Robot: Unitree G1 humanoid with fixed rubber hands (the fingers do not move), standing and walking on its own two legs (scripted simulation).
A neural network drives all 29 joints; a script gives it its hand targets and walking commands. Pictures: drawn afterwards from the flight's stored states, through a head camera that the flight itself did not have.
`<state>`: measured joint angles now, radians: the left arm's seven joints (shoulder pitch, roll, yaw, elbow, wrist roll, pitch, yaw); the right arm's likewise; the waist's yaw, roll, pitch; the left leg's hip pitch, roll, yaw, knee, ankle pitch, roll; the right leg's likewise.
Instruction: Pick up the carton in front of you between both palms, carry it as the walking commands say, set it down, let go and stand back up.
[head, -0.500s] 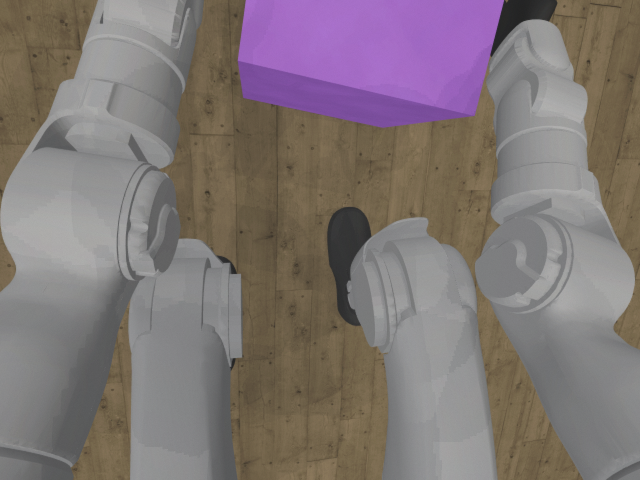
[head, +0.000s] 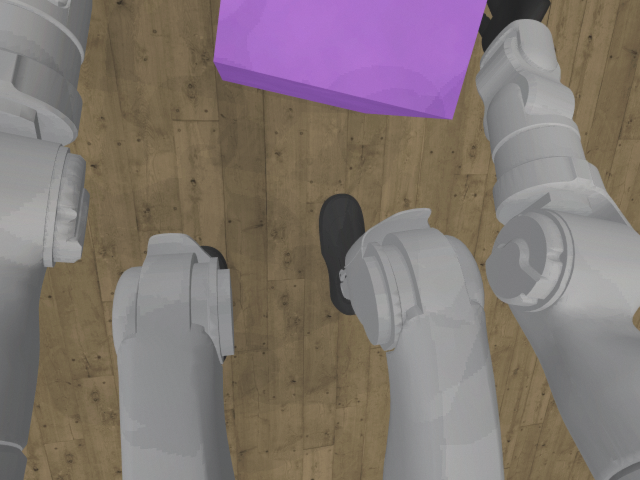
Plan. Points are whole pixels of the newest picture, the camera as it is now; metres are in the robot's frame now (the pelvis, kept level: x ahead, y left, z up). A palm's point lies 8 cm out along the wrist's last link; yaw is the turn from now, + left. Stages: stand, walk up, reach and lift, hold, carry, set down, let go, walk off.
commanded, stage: set down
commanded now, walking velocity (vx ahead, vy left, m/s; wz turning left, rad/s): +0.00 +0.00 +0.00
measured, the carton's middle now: out of the picture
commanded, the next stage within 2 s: let go in 1.02 s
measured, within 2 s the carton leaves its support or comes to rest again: neither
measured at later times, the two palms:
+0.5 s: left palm out of the picture +0.62 +0.12 -0.02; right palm out of the picture +0.50 -0.24 -0.02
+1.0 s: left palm out of the picture +0.62 +0.13 +0.13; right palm out of the picture +0.49 -0.25 +0.13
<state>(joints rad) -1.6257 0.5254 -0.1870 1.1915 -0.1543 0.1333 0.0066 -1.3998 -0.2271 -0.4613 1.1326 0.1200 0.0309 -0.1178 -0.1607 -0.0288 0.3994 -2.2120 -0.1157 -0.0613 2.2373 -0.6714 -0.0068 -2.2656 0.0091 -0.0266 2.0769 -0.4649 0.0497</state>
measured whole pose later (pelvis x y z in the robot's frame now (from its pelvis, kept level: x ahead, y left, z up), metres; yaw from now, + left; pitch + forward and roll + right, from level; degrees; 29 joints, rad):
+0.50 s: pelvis +0.01 +0.00 +0.09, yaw +0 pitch +46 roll -2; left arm -1.52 0.50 0.02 1.12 -0.04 0.22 -0.04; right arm -1.18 -0.11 -0.39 0.72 0.09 0.20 -0.19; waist -0.19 0.03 0.09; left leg -2.08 -0.07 -0.04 1.89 -0.62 0.00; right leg -2.15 0.04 0.01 1.76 -0.42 0.04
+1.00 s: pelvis +0.03 +0.00 +0.22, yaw +2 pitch +47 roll -1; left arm -1.38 0.45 0.11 1.05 0.06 0.25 -0.09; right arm -1.01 -0.07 -0.42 0.61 0.04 0.24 -0.14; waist -0.20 0.05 -0.03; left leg -1.72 -0.08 -0.06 1.35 -0.45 0.00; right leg -1.77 0.02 0.02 1.24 -0.30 0.03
